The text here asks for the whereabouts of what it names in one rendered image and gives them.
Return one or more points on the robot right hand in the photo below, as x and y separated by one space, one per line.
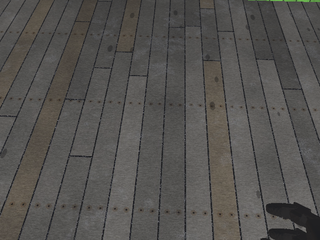
298 214

